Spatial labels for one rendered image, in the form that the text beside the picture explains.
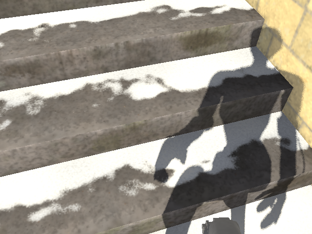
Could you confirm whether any robot right thigh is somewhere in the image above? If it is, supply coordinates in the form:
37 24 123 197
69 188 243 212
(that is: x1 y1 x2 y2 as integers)
202 217 242 234

